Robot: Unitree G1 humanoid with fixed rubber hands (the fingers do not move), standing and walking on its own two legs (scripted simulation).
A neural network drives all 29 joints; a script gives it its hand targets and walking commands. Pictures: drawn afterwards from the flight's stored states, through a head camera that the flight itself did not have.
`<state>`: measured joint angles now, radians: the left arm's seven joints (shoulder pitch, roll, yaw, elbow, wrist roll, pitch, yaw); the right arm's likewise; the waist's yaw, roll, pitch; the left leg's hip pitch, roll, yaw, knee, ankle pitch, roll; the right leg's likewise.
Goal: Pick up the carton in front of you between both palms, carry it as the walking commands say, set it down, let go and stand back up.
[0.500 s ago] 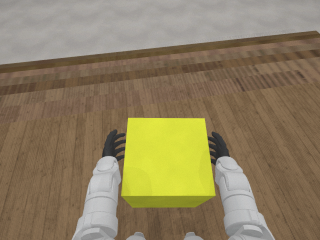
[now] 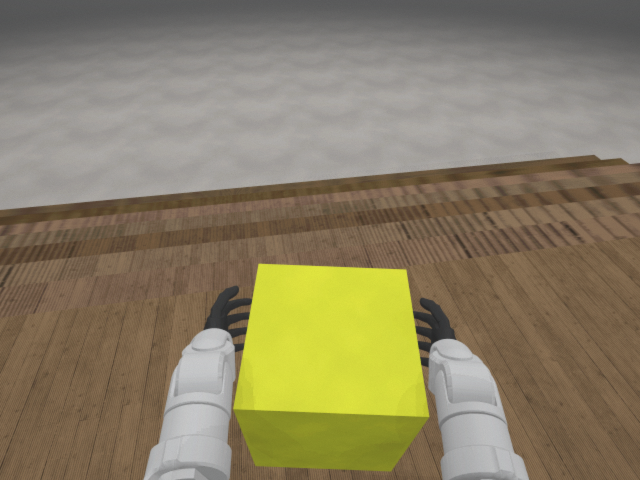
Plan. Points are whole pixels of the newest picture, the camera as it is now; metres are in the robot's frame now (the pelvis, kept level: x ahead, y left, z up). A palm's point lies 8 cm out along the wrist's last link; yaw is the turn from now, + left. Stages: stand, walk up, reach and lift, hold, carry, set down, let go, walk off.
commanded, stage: reach and lift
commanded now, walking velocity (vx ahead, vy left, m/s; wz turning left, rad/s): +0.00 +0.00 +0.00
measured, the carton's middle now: (327, 372) +0.30 +0.00 -0.06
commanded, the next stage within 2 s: hold in 0.78 s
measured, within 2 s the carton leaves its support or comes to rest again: neither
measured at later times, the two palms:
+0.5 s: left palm (218, 331) +0.30 +0.15 +0.04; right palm (442, 340) +0.30 -0.15 +0.03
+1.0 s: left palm (212, 325) +0.30 +0.15 +0.06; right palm (446, 333) +0.29 -0.15 +0.05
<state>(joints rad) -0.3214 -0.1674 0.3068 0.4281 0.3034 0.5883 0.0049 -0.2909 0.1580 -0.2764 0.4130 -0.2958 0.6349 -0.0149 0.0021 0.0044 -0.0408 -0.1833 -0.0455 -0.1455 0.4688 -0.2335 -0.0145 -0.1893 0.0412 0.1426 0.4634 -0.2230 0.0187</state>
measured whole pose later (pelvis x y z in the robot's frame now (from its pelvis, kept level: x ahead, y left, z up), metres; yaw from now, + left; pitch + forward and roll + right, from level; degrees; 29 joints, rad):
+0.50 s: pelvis +0.01 +0.00 +0.00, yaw +0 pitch -4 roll +0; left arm -0.30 -0.16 0.28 0.35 0.30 0.63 0.00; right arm -0.28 0.15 -0.23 0.34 -0.29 0.68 -0.02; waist 0.00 0.00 -0.01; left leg -0.12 -0.04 -0.15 0.40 -0.21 -0.02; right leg -0.12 0.04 0.13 0.40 -0.20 0.01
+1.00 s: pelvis +0.01 +0.00 +0.01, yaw +0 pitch -6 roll +0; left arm -0.27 -0.15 0.23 0.25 0.28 0.74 0.00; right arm -0.25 0.15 -0.20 0.24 -0.27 0.78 -0.02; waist 0.00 0.00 -0.02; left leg -0.04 -0.03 -0.14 0.35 -0.19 -0.01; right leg -0.05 0.03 0.13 0.35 -0.19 0.01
